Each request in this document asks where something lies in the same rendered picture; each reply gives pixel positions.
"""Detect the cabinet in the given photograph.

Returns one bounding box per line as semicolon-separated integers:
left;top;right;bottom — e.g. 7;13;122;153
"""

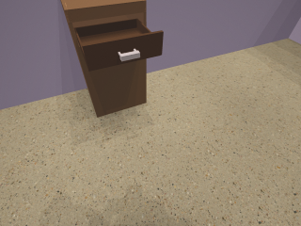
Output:
60;0;147;118

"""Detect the drawer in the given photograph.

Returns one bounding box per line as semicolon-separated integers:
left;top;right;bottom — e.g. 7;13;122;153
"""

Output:
74;18;164;72

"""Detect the handle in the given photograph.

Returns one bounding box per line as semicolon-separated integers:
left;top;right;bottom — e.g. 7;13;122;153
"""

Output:
118;49;140;61

